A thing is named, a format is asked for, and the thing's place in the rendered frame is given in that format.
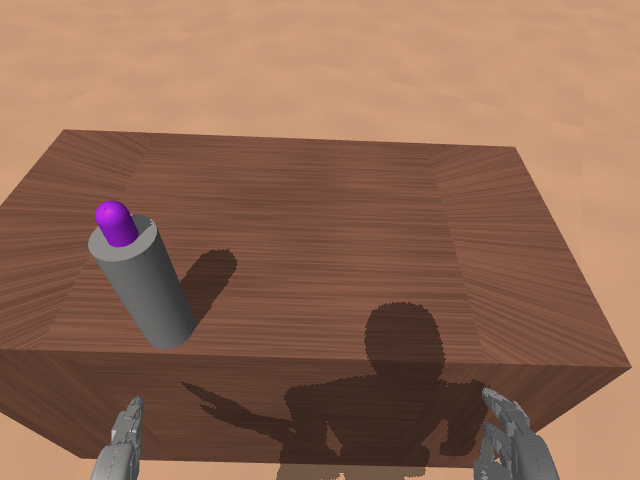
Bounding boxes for right robot hand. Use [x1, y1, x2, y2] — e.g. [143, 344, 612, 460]
[473, 387, 560, 480]

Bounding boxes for bottle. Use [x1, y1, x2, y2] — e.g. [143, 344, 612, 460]
[88, 201, 195, 349]

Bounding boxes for left robot hand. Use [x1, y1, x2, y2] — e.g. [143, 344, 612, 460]
[90, 396, 144, 480]

